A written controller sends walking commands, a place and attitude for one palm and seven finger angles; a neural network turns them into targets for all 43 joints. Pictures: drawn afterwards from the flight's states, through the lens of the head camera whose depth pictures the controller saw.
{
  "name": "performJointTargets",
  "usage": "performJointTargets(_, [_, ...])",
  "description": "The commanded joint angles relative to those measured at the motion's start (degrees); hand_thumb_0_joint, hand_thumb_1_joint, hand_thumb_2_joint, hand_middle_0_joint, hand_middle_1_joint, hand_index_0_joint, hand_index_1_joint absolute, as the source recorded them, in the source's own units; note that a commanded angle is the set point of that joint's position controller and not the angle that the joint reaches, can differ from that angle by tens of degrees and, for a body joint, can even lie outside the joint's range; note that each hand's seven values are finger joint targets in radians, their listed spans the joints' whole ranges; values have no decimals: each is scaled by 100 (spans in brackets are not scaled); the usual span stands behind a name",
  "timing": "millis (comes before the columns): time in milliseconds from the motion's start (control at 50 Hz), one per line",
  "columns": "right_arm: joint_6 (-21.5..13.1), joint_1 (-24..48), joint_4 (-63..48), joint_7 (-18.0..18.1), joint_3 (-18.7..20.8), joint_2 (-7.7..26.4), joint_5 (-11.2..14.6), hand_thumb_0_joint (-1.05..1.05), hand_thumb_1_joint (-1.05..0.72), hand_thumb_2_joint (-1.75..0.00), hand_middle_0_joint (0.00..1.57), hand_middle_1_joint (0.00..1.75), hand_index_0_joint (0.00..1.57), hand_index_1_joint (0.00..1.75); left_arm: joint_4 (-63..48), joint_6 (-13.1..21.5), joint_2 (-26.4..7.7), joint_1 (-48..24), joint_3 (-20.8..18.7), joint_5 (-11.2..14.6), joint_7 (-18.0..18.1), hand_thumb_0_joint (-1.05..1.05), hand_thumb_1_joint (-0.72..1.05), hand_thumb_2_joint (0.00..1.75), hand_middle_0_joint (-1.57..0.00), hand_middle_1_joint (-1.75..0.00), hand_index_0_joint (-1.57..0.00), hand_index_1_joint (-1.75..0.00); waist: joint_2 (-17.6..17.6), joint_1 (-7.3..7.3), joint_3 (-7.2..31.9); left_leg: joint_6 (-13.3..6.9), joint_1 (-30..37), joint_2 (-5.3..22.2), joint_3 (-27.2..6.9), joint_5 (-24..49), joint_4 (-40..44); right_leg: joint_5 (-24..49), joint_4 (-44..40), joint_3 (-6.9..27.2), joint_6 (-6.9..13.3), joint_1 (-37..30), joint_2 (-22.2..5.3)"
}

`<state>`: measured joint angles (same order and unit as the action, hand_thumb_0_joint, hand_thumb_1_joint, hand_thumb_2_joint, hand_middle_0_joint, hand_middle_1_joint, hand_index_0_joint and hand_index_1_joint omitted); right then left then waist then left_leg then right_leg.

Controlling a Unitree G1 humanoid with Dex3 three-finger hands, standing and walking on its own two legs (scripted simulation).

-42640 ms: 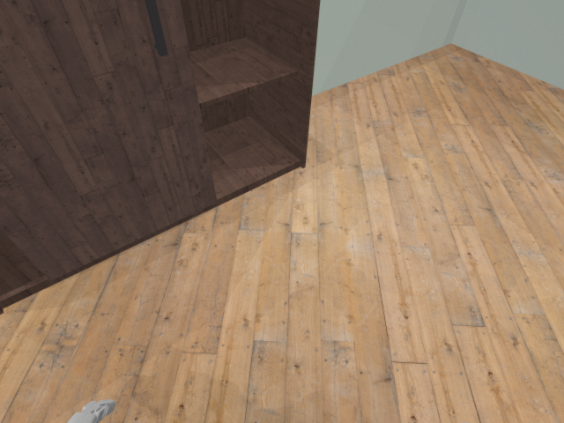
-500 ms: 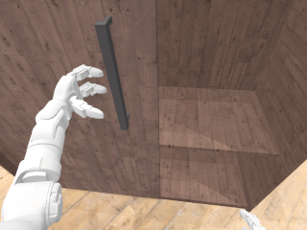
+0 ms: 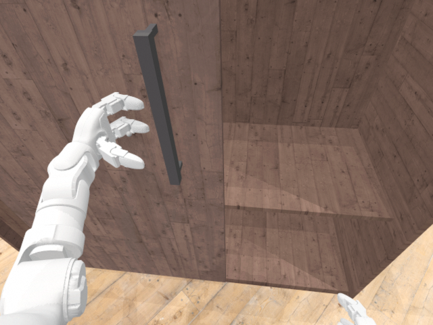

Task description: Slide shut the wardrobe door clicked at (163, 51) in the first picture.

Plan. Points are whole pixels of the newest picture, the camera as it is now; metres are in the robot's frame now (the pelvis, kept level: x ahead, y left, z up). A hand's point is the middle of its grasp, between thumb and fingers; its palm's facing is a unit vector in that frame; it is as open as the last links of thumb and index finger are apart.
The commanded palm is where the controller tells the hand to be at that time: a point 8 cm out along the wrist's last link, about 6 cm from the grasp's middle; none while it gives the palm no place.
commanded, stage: move the hooked fingers beside the handle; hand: left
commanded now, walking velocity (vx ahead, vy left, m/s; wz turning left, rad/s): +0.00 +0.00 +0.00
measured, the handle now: (166, 118) +0.44 +0.09 +0.18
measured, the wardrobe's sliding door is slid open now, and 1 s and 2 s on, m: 0.52 0.53 0.53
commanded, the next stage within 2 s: feel for the door with the fingertips in 1.52 s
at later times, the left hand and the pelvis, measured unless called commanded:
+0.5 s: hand (128, 133) +0.41 +0.16 +0.18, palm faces -0.16 -0.99 -0.03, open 12.8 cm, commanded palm +0.41 +0.25 +0.21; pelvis +0.00 +0.01 +0.00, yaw +0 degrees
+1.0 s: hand (108, 124) +0.41 +0.19 +0.20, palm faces -0.12 -0.99 -0.03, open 13.4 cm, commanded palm +0.41 +0.24 +0.20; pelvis -0.01 +0.01 +0.00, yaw +2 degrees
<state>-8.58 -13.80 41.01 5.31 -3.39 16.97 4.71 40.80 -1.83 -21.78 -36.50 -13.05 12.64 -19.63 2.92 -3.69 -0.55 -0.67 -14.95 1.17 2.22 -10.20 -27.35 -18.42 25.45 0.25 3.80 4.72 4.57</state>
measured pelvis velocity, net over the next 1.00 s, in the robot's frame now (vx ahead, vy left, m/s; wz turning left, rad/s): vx -0.01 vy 0.01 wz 0.04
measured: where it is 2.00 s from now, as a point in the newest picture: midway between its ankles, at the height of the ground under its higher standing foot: outside the picture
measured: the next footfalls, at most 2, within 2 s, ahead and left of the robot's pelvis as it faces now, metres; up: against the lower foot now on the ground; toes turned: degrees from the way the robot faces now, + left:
none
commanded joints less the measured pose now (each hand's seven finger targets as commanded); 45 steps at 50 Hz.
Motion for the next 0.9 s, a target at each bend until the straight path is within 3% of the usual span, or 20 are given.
performJointTargets(0, [-314,495,-775,81,244,741,14,0,-90,-90,20,30,20,30,-1711,631,-2456,-3609,-1150,231,501,0,-50,30,-30,-120,-30,-120,-78,165,1724,-387,1369,-20,-125,607,56,1991,-539,253,-406,593,-446])
performJointTargets(20, [-305,482,-772,88,250,749,16,0,-90,-90,20,30,20,30,-1638,613,-2466,-3602,-1177,241,505,0,-50,30,-30,-120,-30,-120,-252,150,1725,-388,1362,-14,-133,581,63,1974,-535,236,-415,601,-437])
performJointTargets(40, [-299,466,-747,82,248,735,14,0,-90,-90,20,30,20,30,-1643,642,-2304,-3585,-990,254,496,0,-50,30,-30,-120,-30,-120,-172,142,1681,-373,1359,-2,-142,522,84,1856,-542,203,-400,625,-448])
performJointTargets(100, [-316,480,-756,85,252,760,12,0,-90,-90,20,30,20,30,-1638,621,-2463,-3634,-1157,240,519,0,-50,30,-30,-120,-30,-120,-304,153,1753,-391,1348,-8,-157,506,90,1841,-552,238,-414,598,-432])
performJointTargets(220, [-302,494,-745,98,247,760,17,0,-90,-90,20,30,20,30,-1652,609,-2521,-3687,-1186,237,540,0,-50,30,-30,-120,-30,-120,-130,163,1762,-379,1362,-1,-139,505,91,1816,-559,255,-403,602,-449])
performJointTargets(260, [-292,493,-731,95,239,748,18,0,-90,-90,20,30,20,30,-1572,603,-2396,-3634,-1079,247,547,0,-50,30,-30,-120,-30,-120,-121,132,1608,-380,1327,9,-135,425,83,1714,-597,257,-409,697,-445])
performJointTargets(320, [-288,460,-731,113,241,784,15,0,-90,-90,20,30,20,30,-1491,582,-2595,-3641,-1215,239,557,0,-50,30,-30,-120,-30,-120,-300,165,1684,-375,1233,19,-156,434,91,1743,-560,262,-406,592,-451])
performJointTargets(340, [-270,440,-706,110,240,751,23,0,-90,-90,20,30,20,30,-1445,590,-2493,-3578,-1090,241,562,0,-50,30,-30,-120,-30,-120,-162,157,1629,-365,1249,27,-132,393,98,1650,-579,246,-398,638,-464])
performJointTargets(400, [-301,452,-729,110,237,769,15,0,-90,-90,20,30,20,30,-1534,600,-2485,-3732,-1121,235,563,0,-50,30,-30,-120,-30,-120,-188,140,1707,-375,1312,21,-159,422,97,1674,-571,242,-400,644,-444])
performJointTargets(440, [-277,426,-686,112,236,757,23,0,-90,-90,20,30,20,30,-1373,604,-2432,-3616,-1034,237,576,0,-50,30,-30,-120,-30,-120,-242,127,1558,-359,1233,43,-161,303,105,1497,-592,214,-392,710,-449])
performJointTargets(460, [-298,441,-700,101,232,772,25,0,-90,-90,20,30,20,30,-1457,625,-2428,-3750,-1055,227,590,0,-50,30,-30,-120,-30,-120,-106,121,1536,-366,1284,31,-185,311,108,1505,-589,225,-382,780,-435])
performJointTargets(480, [-310,430,-716,100,243,771,11,0,-90,-90,20,30,20,30,-1519,628,-2437,-3759,-1069,204,586,0,-50,30,-30,-120,-30,-120,-133,126,1719,-369,1369,28,-205,364,106,1531,-566,219,-384,738,-430])
performJointTargets(560, [-294,419,-713,107,256,778,6,0,-90,-90,20,30,20,30,-1534,622,-2684,-3602,-1315,234,599,0,-50,30,-30,-120,-30,-120,-413,186,1792,-390,1252,15,-153,515,64,1848,-554,272,-411,507,-452])
performJointTargets(600, [-300,479,-759,104,258,760,11,0,-90,-90,20,30,20,30,-1663,629,-2702,-3642,-1339,223,571,0,-50,30,-30,-120,-30,-120,-211,211,1863,-382,1272,-2,-126,576,73,1966,-536,298,-408,440,-467])
performJointTargets(660, [-303,451,-771,79,267,737,10,0,-90,-90,20,30,20,30,-1649,623,-2548,-3560,-1200,156,545,0,-50,30,-30,-120,-30,-120,2,161,1728,-378,1393,1,-141,566,71,1815,-575,243,-381,649,-431])
performJointTargets(700, [-305,410,-770,71,275,756,13,0,-90,-90,20,30,20,30,-1449,570,-2354,-3549,-1000,100,468,0,-50,30,-30,-120,-30,-120,-105,82,1572,-390,1393,3,-160,479,79,1701,-597,214,-388,837,-406])
performJointTargets(780, [-321,326,-719,28,291,787,54,0,-90,-90,20,30,20,30,-844,425,-1666,-3533,-338,117,215,0,-50,30,-30,-120,-30,-120,-217,-62,1213,-397,1307,3,-234,150,43,1303,-621,171,-396,1307,-381])
performJointTargets(840, [-329,228,-637,5,320,815,63,0,-90,-90,20,30,20,30,-593,338,-1408,-3600,-138,222,107,0,-50,30,-30,-120,-30,-120,-285,-91,1302,-394,1361,-2,-273,196,-20,1248,-576,120,-375,1428,-381])
performJointTargets(860, [-338,195,-617,-6,337,848,54,0,-90,-90,20,30,20,30,-558,334,-1599,-3720,-340,213,140,0,-50,30,-30,-120,-30,-120,-347,-77,1360,-399,1339,-12,-316,188,-45,1228,-563,128,-378,1461,-366])
performJointTargets(880, [-351,218,-625,-20,335,830,56,0,-90,-90,20,30,20,30,-646,335,-1414,-3819,-164,206,133,0,-50,30,-30,-120,-30,-120,-303,-95,1466,-404,1395,-28,-306,220,-52,1233,-550,132,-385,1486,-374])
